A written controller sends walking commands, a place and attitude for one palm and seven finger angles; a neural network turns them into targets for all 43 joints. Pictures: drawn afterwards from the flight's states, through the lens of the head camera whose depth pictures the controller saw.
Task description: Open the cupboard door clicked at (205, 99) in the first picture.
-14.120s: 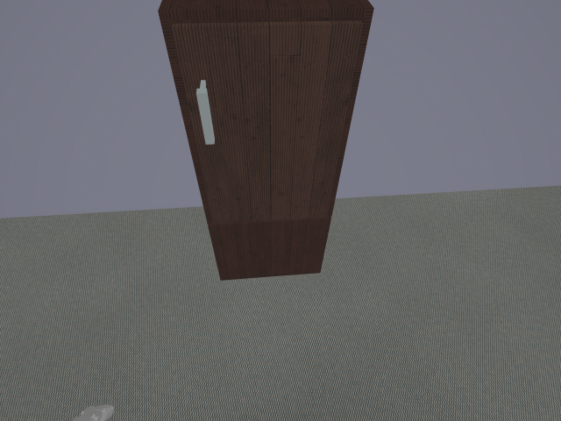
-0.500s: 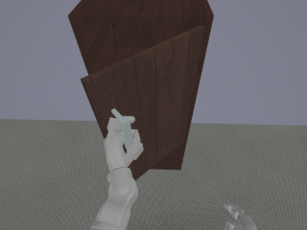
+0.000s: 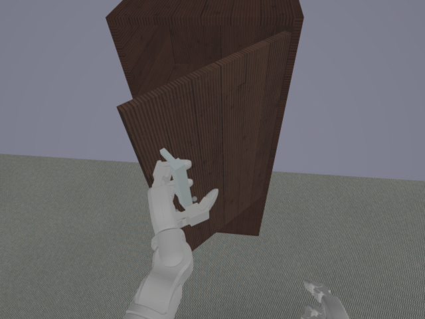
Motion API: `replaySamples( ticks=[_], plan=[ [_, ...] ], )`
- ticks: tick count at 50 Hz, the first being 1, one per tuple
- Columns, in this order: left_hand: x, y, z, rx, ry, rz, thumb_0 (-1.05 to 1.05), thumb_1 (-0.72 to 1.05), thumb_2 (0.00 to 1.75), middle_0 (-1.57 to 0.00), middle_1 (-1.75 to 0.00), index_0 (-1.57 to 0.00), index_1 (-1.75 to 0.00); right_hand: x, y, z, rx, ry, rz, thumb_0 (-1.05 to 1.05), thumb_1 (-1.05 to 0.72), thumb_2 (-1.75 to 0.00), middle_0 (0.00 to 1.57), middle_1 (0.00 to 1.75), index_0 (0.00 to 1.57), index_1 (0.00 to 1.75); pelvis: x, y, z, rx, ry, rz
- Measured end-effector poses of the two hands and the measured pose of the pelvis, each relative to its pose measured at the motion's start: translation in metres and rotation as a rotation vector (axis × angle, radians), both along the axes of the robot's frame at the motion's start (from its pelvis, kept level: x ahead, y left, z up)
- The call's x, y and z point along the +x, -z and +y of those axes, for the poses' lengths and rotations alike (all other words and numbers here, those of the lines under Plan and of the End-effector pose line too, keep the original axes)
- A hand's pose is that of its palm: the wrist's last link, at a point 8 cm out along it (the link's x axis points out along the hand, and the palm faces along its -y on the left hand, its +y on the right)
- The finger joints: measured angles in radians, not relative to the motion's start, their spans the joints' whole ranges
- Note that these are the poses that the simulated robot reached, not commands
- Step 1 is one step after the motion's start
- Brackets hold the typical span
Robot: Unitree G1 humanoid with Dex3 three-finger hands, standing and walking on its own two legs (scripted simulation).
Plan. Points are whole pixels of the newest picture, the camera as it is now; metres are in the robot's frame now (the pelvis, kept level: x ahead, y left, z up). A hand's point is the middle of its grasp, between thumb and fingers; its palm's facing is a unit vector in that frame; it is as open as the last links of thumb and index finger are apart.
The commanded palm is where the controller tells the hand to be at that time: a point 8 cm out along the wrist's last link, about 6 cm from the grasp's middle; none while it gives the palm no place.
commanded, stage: open thumb and fingers to let go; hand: left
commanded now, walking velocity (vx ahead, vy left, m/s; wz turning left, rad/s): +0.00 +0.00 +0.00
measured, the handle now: (176, 179) +0.36 +0.09 +0.08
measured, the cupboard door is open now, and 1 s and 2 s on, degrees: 46 48 48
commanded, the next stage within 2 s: slide the hand sideways off the handle in 0.46 s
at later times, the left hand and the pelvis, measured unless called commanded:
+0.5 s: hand (197, 198) +0.31 +0.05 +0.08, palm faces +0.28 -0.96 -0.03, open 15.0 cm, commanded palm +0.27 +0.09 +0.08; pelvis -0.01 +0.01 +0.00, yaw -1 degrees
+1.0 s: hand (192, 216) +0.28 +0.05 +0.08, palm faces -0.17 -0.99 +0.02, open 16.2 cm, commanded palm +0.25 +0.12 +0.08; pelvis -0.02 +0.04 +0.00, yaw -3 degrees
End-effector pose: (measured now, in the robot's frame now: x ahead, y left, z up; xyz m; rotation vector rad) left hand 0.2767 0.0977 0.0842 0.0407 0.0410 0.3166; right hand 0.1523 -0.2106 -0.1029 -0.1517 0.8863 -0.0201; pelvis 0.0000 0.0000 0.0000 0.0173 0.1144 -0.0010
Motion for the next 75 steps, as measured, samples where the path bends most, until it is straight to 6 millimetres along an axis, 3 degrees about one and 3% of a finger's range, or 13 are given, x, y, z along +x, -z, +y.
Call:
replaySamples(
  ticks=[8, 17, 21, 30, 36, 39, 44, 52, 63, 69, 75],
  plan=[
    [0.0, 0.002, -0.006, -0.002, -0.002, -0.009, 0.01, -0.26, 0.4, -0.3, -1.21, -0.31, -1.21, -0.039, 0.008, -0.025, -0.045, 0.07, 0.058, 0.02, -0.91, -0.9, 0.2, 0.3, 0.2, 0.3, -0.007, -0.001, -0.001, 0.004, 0.01, -0.001],
    [0.002, 0.0, -0.007, -0.008, 0.006, -0.025, 0.0, -0.46, 0.32, -0.25, -0.94, -0.25, -0.94, -0.033, 0.0, -0.018, -0.048, 0.069, 0.007, 0.02, -0.91, -0.9, 0.19, 0.3, 0.2, 0.3, -0.013, -0.002, 0.003, 0.0, 0.015, -0.005],
    [0.003, 0.0, -0.006, -0.008, 0.021, -0.029, 0.0, -0.48, 0.31, -0.24, -0.78, -0.24, -0.78, -0.022, -0.005, -0.007, -0.036, 0.051, -0.027, 0.01, -0.91, -0.9, 0.2, 0.3, 0.2, 0.3, -0.014, -0.002, 0.007, -0.003, 0.015, -0.007],
    [0.001, 0.0, -0.001, 0.002, 0.059, -0.035, -0.01, -0.49, 0.3, -0.35, -0.57, -0.31, -0.62, -0.001, -0.01, 0.019, -0.011, -0.005, -0.073, 0.01, -0.9, -0.9, 0.2, 0.3, 0.2, 0.3, -0.017, 0.0, 0.018, -0.011, 0.011, -0.01],
    [-0.003, 0.003, 0.014, 0.055, 0.433, -0.072, -0.01, -0.49, 0.3, -0.27, -0.44, -0.18, -0.46, -0.009, -0.009, 0.028, -0.01, -0.012, -0.083, 0.01, -0.9, -0.9, 0.2, 0.3, 0.2, 0.3, -0.022, 0.002, 0.026, -0.014, 0.003, -0.017],
    [-0.001, 0.005, 0.017, 0.003, 0.515, -0.046, -0.01, -0.5, 0.3, -0.23, -0.38, -0.14, -0.4, -0.017, -0.009, 0.03, -0.011, 0.007, -0.088, 0.01, -0.9, -0.9, 0.2, 0.3, 0.2, 0.3, -0.023, 0.001, 0.032, -0.019, 0.007, -0.027],
    [0.001, 0.008, 0.013, -0.064, 0.493, -0.023, -0.01, -0.5, 0.3, -0.17, -0.33, -0.16, -0.35, -0.03, -0.014, 0.03, -0.007, 0.038, -0.093, 0.01, -0.9, -0.9, 0.2, 0.3, 0.2, 0.3, -0.022, -0.001, 0.038, -0.015, 0.031, -0.025],
    [-0.015, 0.006, 0.017, -0.063, 0.48, -0.061, -0.01, -0.5, 0.3, -0.14, -0.32, -0.17, -0.32, -0.037, -0.02, 0.027, -0.014, 0.069, -0.094, 0.02, -0.9, -0.9, 0.2, 0.3, 0.2, 0.3, -0.013, -0.002, 0.041, -0.014, 0.061, -0.023],
    [-0.048, 0.005, 0.047, -0.053, 0.428, -0.042, -0.01, -0.5, 0.3, -0.15, -0.31, -0.16, -0.31, -0.004, -0.029, 0.028, -0.022, 0.031, -0.166, 0.02, -0.9, -0.9, 0.2, 0.3, 0.2, 0.3, -0.004, 0.0, 0.039, -0.018, 0.047, -0.02],
    [-0.059, 0.004, 0.054, -0.048, 0.416, -0.042, -0.01, -0.5, 0.3, -0.15, -0.31, -0.15, -0.3, 0.016, -0.032, 0.032, -0.014, -0.002, -0.224, 0.02, -0.9, -0.9, 0.2, 0.3, 0.2, 0.3, -0.002, 0.003, 0.036, -0.018, 0.034, -0.01],
    [-0.068, 0.006, 0.062, -0.043, 0.41, -0.025, -0.01, -0.5, 0.3, -0.15, -0.3, -0.15, -0.3, 0.023, -0.032, 0.031, -0.007, -0.012, -0.247, 0.01, -0.9, -0.9, 0.2, 0.3, 0.2, 0.3, 0.001, 0.005, 0.031, -0.015, 0.03, -0.003]
  ],
)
